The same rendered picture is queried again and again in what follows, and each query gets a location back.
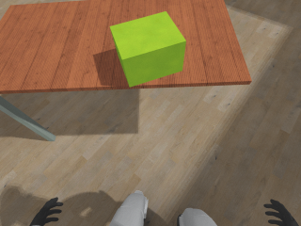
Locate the robot left hand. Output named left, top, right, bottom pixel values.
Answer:
left=29, top=197, right=64, bottom=226

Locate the robot thigh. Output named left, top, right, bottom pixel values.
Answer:
left=109, top=193, right=149, bottom=226
left=179, top=208, right=217, bottom=226

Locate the carton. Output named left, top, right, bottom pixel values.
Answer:
left=109, top=11, right=186, bottom=88

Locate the robot right hand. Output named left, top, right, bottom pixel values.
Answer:
left=264, top=199, right=299, bottom=226

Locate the left robot thigh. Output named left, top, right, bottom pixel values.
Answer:
left=109, top=193, right=149, bottom=226

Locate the table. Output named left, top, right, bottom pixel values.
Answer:
left=0, top=0, right=252, bottom=141

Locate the right robot thigh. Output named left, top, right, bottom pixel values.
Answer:
left=179, top=208, right=217, bottom=226

